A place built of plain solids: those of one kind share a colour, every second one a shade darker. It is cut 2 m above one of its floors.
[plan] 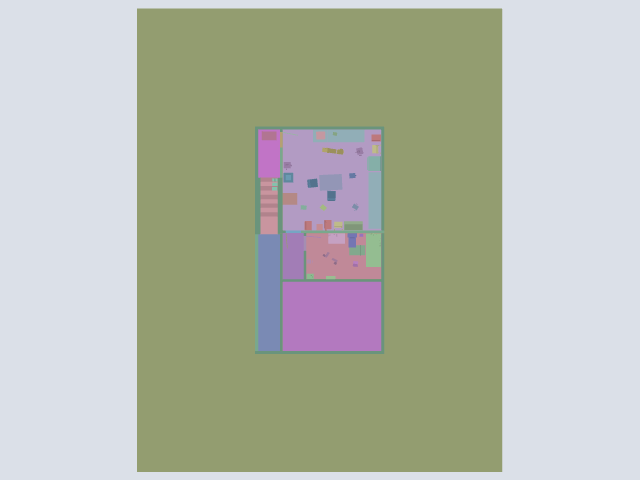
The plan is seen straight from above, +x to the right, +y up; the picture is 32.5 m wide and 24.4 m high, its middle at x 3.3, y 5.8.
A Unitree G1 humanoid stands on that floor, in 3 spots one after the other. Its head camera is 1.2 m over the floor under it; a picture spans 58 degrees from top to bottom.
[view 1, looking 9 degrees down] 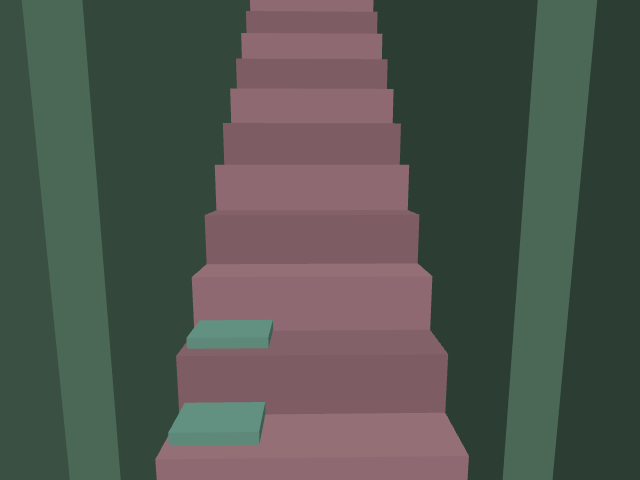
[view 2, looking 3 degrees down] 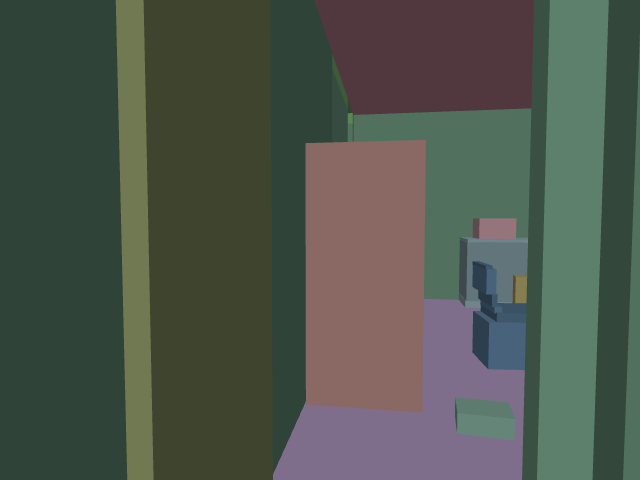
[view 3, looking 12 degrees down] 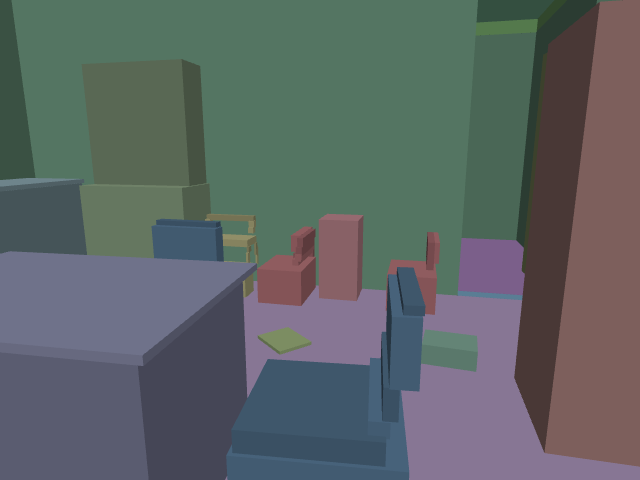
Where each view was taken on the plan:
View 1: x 0.71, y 9.86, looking -91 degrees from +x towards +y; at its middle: stair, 1.79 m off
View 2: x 1.93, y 4.92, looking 99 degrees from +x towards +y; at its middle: fridge_flat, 2.70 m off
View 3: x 2.67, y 9.88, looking -77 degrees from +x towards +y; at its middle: kitchen_bin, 3.43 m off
